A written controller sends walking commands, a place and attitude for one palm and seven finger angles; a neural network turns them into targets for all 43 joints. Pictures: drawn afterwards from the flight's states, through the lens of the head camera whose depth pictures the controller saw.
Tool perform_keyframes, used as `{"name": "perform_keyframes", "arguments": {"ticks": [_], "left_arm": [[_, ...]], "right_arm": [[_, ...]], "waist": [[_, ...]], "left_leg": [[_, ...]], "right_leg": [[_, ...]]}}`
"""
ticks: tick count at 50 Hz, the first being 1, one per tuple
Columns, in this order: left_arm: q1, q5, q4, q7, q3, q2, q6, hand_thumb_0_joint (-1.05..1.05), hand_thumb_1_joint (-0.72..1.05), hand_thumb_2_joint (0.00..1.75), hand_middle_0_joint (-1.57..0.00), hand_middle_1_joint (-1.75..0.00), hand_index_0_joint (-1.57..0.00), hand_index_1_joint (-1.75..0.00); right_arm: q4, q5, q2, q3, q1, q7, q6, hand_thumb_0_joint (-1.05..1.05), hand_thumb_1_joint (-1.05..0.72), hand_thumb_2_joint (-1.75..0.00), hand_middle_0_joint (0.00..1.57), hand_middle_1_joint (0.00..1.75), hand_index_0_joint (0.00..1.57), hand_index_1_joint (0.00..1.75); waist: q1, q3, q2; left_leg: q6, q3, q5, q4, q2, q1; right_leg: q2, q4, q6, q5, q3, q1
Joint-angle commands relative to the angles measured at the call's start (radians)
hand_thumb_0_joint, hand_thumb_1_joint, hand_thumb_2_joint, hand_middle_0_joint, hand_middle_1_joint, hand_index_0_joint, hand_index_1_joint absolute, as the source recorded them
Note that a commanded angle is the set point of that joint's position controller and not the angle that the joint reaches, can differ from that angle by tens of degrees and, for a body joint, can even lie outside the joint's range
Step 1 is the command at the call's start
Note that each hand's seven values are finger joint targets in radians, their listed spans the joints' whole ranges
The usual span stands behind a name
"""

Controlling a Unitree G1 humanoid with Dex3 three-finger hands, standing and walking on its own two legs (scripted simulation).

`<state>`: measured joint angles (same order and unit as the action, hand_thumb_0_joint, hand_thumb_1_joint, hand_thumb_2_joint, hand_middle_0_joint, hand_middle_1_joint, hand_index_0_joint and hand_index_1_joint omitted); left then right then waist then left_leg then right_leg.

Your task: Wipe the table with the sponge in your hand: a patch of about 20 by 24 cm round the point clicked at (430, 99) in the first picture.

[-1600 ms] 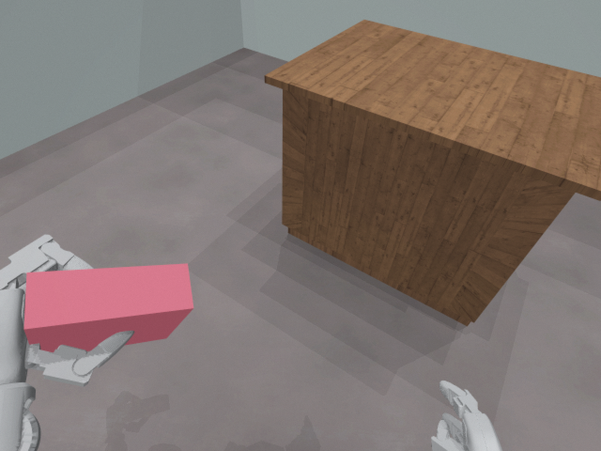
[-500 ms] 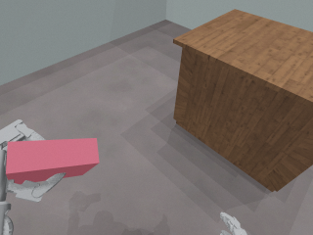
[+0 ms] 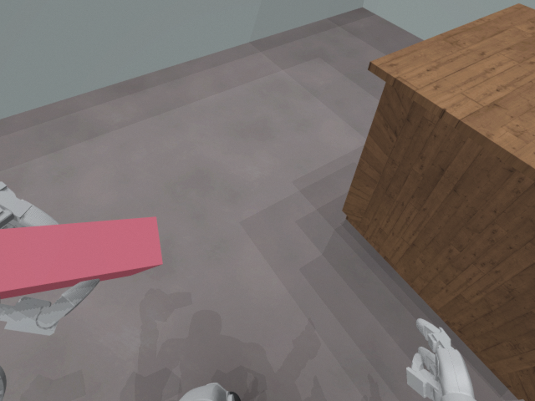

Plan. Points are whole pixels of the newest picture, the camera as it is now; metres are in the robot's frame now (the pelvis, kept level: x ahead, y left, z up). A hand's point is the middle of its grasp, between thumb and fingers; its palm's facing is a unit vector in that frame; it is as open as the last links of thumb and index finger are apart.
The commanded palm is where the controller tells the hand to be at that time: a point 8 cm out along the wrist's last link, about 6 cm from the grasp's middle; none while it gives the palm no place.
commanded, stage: walk to a spot facing it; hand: left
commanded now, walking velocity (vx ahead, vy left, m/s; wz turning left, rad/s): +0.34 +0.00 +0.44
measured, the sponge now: (99, 255) +0.23 +0.19 +0.17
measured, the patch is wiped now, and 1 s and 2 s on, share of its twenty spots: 0.00 0.00 0.00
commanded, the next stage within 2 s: none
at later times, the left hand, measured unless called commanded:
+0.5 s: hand (110, 206) +0.29 +0.20 +0.18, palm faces +0.61 -0.66 -0.43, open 9.0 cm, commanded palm +0.21 +0.23 +0.20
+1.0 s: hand (84, 233) +0.23 +0.19 +0.21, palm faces +0.73 -0.49 -0.48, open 9.0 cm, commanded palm +0.17 +0.21 +0.20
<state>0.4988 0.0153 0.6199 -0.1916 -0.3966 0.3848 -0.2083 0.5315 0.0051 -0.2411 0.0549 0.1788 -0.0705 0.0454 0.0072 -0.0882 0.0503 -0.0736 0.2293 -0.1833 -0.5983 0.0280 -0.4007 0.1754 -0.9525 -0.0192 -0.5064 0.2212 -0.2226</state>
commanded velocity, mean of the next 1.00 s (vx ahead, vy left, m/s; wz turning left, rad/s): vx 0.07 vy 0.00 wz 0.58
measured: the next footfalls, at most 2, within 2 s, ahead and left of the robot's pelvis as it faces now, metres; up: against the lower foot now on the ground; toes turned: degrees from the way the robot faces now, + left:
right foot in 0.34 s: +0.21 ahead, -0.18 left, +0.00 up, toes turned +1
left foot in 0.72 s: +0.20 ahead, +0.06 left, +0.00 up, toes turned +32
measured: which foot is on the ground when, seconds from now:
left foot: down 0.00-0.34, up 0.36-0.70, down 0.72-1.00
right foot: up 0.00-0.32, down 0.34-0.72, up 0.74-1.00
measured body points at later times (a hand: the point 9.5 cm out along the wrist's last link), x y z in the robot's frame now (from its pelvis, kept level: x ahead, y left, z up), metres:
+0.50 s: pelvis +0.14 -0.09 +0.02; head +0.18 -0.10 +0.47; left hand +0.25 +0.23 +0.20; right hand +0.37 -0.28 -0.09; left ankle +0.08 +0.04 -0.60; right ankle +0.17 -0.18 -0.71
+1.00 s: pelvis +0.19 -0.11 +0.02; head +0.21 -0.10 +0.47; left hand +0.19 +0.21 +0.24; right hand +0.43 -0.18 -0.07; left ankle +0.16 +0.04 -0.71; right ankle +0.29 -0.20 -0.68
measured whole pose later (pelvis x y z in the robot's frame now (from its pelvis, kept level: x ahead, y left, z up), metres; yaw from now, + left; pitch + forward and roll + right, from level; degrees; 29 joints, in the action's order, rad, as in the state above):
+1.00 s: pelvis +0.19 -0.11 +0.02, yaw +33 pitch -1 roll -2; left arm 0.55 0.05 0.66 -0.13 -0.38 0.41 -0.17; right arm 0.57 -0.01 -0.13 -0.03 0.23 -0.01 0.10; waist 0.01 -0.07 -0.04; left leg 0.03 -0.05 -0.19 -0.55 0.06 -0.35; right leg 0.04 -0.79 -0.09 -0.42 0.09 -0.41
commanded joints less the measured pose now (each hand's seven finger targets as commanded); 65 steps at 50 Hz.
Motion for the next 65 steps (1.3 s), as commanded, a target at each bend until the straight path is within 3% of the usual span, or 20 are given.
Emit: {"name": "perform_keyframes", "arguments": {"ticks": [1,7,15,16,17,18,21,25,30,33,34,35,36,37,43,51,52,54,60,65], "left_arm": [[-0.136,0.002,0.132,0.008,-0.132,0.226,-0.064,0.0,0.1,1.3,-1.2,-1.6,-1.2,-1.6],[0.028,0.033,0.228,0.03,-0.167,0.179,-0.08,0.0,0.1,1.3,-1.2,-1.6,-1.2,-1.6],[-0.137,0.007,0.013,0.044,-0.04,0.072,-0.03,0.0,0.1,1.3,-1.2,-1.6,-1.2,-1.6],[-0.173,-0.004,-0.001,0.039,-0.035,0.092,-0.018,0.0,0.1,1.3,-1.2,-1.6,-1.2,-1.6],[-0.182,-0.01,-0.024,0.027,-0.067,0.156,-0.002,0.0,0.1,1.3,-1.2,-1.6,-1.2,-1.6],[-0.236,-0.002,-0.017,0.016,-0.075,0.193,0.006,0.0,0.1,1.3,-1.2,-1.6,-1.2,-1.6],[-0.259,-0.018,0.094,0.022,-0.053,0.192,-0.031,0.0,0.1,1.3,-1.2,-1.6,-1.2,-1.6],[-0.152,-0.005,0.193,0.008,-0.116,0.218,-0.049,0.0,0.1,1.3,-1.2,-1.6,-1.2,-1.6],[0.069,0.035,0.198,-0.018,-0.175,0.189,-0.032,0.0,0.1,1.3,-1.2,-1.6,-1.2,-1.6],[0.071,0.049,0.172,-0.024,-0.174,0.173,-0.026,0.0,0.1,1.3,-1.2,-1.6,-1.2,-1.6],[0.042,0.055,0.178,-0.024,-0.156,0.163,-0.028,0.0,0.1,1.3,-1.2,-1.6,-1.2,-1.6],[0.055,0.066,0.173,-0.016,-0.121,0.133,-0.034,0.0,0.1,1.3,-1.2,-1.6,-1.2,-1.6],[0.025,0.064,0.22,-0.006,-0.124,0.158,-0.06,0.0,0.1,1.3,-1.2,-1.6,-1.2,-1.6],[0.001,0.028,0.168,0.014,-0.151,0.201,-0.063,0.0,0.1,1.3,-1.2,-1.6,-1.2,-1.6],[0.014,0.036,0.318,0.035,-0.089,0.158,-0.04,0.0,0.1,1.3,-1.2,-1.6,-1.2,-1.6],[-0.046,0.047,0.106,0.04,-0.093,0.13,0.003,0.0,0.1,1.3,-1.2,-1.6,-1.2,-1.6],[-0.08,0.036,0.067,0.041,-0.089,0.129,0.01,0.0,0.1,1.3,-1.2,-1.6,-1.2,-1.6],[-0.15,0.032,-0.008,0.023,-0.114,0.215,0.049,0.0,0.1,1.3,-1.2,-1.6,-1.2,-1.6],[-0.197,0.016,0.012,0.038,-0.027,0.156,0.014,0.0,0.1,1.3,-1.2,-1.6,-1.2,-1.6],[-0.114,0.024,0.126,0.004,-0.105,0.209,-0.014,0.0,0.1,1.3,-1.2,-1.6,-1.2,-1.6]], "right_arm": [[-0.114,-0.011,-0.087,0.004,-0.047,0.025,0.063,0.0,-0.9,-0.9,0.2,0.3,0.2,0.3],[-0.073,-0.027,-0.047,0.003,-0.057,0.029,0.071,0.0,-0.9,-0.9,0.2,0.3,0.2,0.3],[-0.059,-0.026,-0.049,-0.014,-0.033,-0.007,0.098,0.0,-0.9,-0.9,0.2,0.3,0.2,0.3],[-0.055,-0.03,-0.028,-0.023,-0.024,-0.01,0.098,0.0,-0.9,-0.9,0.2,0.3,0.2,0.3],[-0.056,-0.024,0.002,-0.026,-0.03,-0.015,0.093,0.0,-0.9,-0.9,0.2,0.3,0.2,0.3],[-0.049,-0.009,-0.052,-0.02,-0.077,-0.017,0.103,0.0,-0.9,-0.9,0.2,0.3,0.2,0.3],[-0.028,0.011,-0.052,-0.018,-0.103,-0.005,0.085,0.0,-0.9,-0.9,0.2,0.3,0.2,0.3],[-0.07,0.001,-0.036,-0.014,-0.121,-0.009,0.046,0.0,-0.9,-0.9,0.2,0.3,0.2,0.3],[-0.144,-0.003,-0.028,0.006,-0.077,-0.008,0.019,0.0,-0.9,-0.9,0.2,0.3,0.2,0.3],[-0.154,-0.004,-0.034,0.011,-0.027,-0.009,0.002,0.0,-0.9,-0.9,0.2,0.3,0.2,0.3],[-0.154,-0.009,-0.041,0.016,-0.006,-0.011,-0.002,0.0,-0.9,-0.9,0.2,0.3,0.2,0.3],[-0.153,-0.012,-0.066,0.023,-0.005,-0.012,0.007,0.0,-0.9,-0.9,0.2,0.3,0.2,0.3],[-0.154,-0.012,-0.1,0.029,-0.014,0.001,0.024,0.0,-0.9,-0.9,0.2,0.3,0.2,0.3],[-0.133,-0.015,-0.094,0.021,0.006,0.026,0.041,0.0,-0.9,-0.9,0.2,0.3,0.2,0.3],[-0.118,-0.024,-0.086,0.017,-0.023,0.049,0.081,0.0,-0.9,-0.9,0.2,0.3,0.2,0.3],[-0.079,-0.023,-0.063,-0.011,-0.03,0.022,0.107,0.0,-0.9,-0.9,0.2,0.3,0.2,0.3],[-0.075,-0.026,-0.051,-0.014,-0.031,0.02,0.102,0.0,-0.9,-0.9,0.2,0.3,0.2,0.3],[-0.083,-0.021,-0.046,-0.014,-0.059,0.004,0.098,0.0,-0.9,-0.9,0.2,0.3,0.2,0.3],[-0.045,-0.01,-0.044,-0.031,-0.134,-0.014,0.057,0.0,-0.9,-0.9,0.2,0.3,0.2,0.3],[-0.077,0.009,-0.064,-0.005,-0.104,-0.038,0.065,0.0,-0.9,-0.9,0.2,0.3,0.2,0.3]], "waist": [[-0.037,0.246,-0.103],[0.011,0.186,-0.302],[0.018,0.141,-0.194],[0.019,0.148,-0.024],[0.026,0.16,0.338],[0.037,0.158,0.322],[0.009,0.119,0.097],[-0.004,0.188,0.128],[0.031,0.261,0.123],[-0.016,0.302,0.083],[-0.051,0.338,0.017],[-0.055,0.325,-0.176],[-0.021,0.32,-0.403],[-0.021,0.268,-0.294],[-0.012,0.251,-0.357],[0.01,0.185,-0.244],[0.015,0.181,-0.139],[0.013,0.13,0.307],[-0.004,0.106,0.093],[0.026,0.177,0.088]], "left_leg": [[-0.228,-0.737,0.392,0.225,0.409,0.494],[-0.13,-0.365,-0.042,0.302,0.234,0.096],[-0.036,-0.254,-0.271,0.09,0.149,-0.012],[-0.001,-0.224,-0.303,-0.116,0.086,-0.085],[0.063,-0.125,-0.447,-0.477,-0.041,-0.309],[0.081,-0.237,-0.441,-0.702,-0.022,-0.359],[0.119,-0.247,-0.288,-0.813,0.054,-0.306],[0.133,-0.168,-0.242,-0.523,0.067,-0.158],[0.121,-0.052,-0.23,-0.123,0.038,-0.058],[0.122,0.024,-0.06,0.085,-0.049,0.112],[0.105,-0.009,0.07,0.169,-0.036,0.241],[0.015,-0.243,0.448,0.182,0.142,0.405],[-0.168,-0.669,1.035,0.164,0.422,0.498],[-0.213,-0.695,1.07,0.14,0.443,0.522],[-0.062,-0.348,0.546,0.182,0.202,0.221],[-0.028,-0.413,0.075,0.148,0.184,0.002],[0.01,-0.371,-0.059,0.046,0.129,-0.027],[0.112,-0.246,-0.4,-0.523,-0.058,-0.194],[0.151,-0.215,-0.191,-0.663,0.016,-0.148],[0.122,-0.155,-0.265,-0.318,0.035,-0.038]], "right_leg": [[-0.073,-0.545,-0.015,-0.092,-0.237,-0.511],[-0.032,-0.133,-0.045,0.137,-0.155,-0.298],[-0.146,0.411,-0.073,0.197,-0.009,0.065],[-0.042,0.55,-0.036,0.159,-0.14,0.139],[0.236,0.663,0.076,0.247,-0.543,0.26],[0.381,0.692,0.146,0.374,-0.678,0.222],[0.301,0.61,0.151,0.609,-0.437,0.135],[0.214,0.528,0.102,0.883,-0.094,0.177],[0.222,0.434,0.115,0.98,-0.056,0.256],[0.171,0.253,0.056,1.017,-0.014,0.18],[0.144,0.099,0.012,0.941,0.003,0.111],[0.036,-0.099,-0.046,0.445,0.001,-0.128],[-0.097,-0.274,-0.083,-0.2,-0.082,-0.365],[-0.087,-0.31,-0.06,-0.25,-0.179,-0.482],[-0.122,0.025,-0.072,0.109,-0.13,-0.195],[-0.167,0.401,-0.08,0.162,-0.113,0.073],[-0.103,0.554,-0.058,0.244,-0.153,0.111],[0.307,0.755,0.111,0.293,-0.638,-0.001],[0.166,0.689,0.086,0.32,-0.165,-0.025],[0.203,0.687,0.121,0.323,-0.173,0.073]]}}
